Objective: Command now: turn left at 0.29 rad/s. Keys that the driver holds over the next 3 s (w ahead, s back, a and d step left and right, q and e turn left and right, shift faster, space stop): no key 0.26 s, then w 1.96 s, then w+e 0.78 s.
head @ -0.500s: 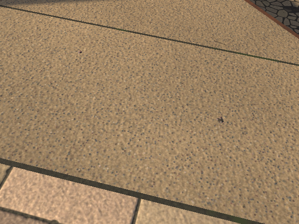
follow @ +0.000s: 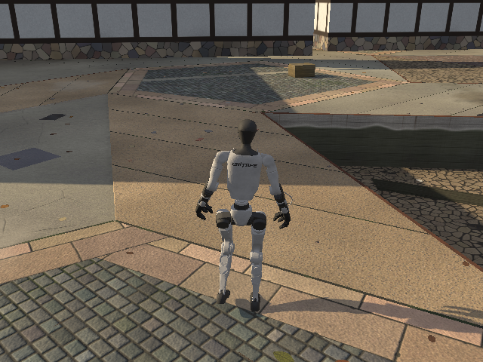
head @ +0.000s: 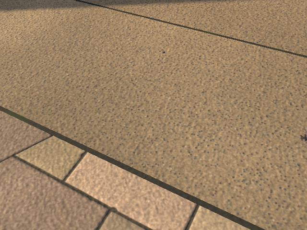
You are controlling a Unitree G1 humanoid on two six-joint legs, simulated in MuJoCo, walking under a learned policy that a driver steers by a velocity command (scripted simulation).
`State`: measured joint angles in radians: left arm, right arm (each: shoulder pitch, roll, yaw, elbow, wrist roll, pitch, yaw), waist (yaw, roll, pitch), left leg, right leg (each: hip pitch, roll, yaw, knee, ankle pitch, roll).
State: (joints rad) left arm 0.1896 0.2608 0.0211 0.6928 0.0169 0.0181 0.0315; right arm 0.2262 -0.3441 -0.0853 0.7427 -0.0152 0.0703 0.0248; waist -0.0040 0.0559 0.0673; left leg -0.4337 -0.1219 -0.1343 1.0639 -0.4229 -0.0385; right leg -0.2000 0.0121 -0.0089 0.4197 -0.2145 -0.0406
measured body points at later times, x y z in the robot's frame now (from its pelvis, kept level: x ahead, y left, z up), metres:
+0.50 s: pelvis +0.02 +0.01 +0.00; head +0.03 +0.01 +0.45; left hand +0.10 +0.29 -0.12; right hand +0.09 -0.25 -0.13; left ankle -0.03 +0.12 -0.74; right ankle +0.03 -0.09 -0.72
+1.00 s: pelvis +0.23 -0.02 -0.01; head +0.27 -0.02 +0.44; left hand +0.15 +0.22 -0.14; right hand +0.43 -0.24 -0.13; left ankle +0.40 +0.10 -0.71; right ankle +0.08 -0.09 -0.74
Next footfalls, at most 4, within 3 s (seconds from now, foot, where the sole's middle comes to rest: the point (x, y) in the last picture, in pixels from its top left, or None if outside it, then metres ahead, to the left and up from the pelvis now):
0.20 left None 0.01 0.12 -0.78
0.60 right None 0.12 -0.09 -0.78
1.10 left None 0.46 0.08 -0.78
1.66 right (189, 164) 0.77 -0.08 -0.78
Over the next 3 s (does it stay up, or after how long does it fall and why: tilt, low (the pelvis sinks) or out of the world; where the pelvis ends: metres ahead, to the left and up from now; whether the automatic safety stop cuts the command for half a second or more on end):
stays up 1.32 -0.03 0.00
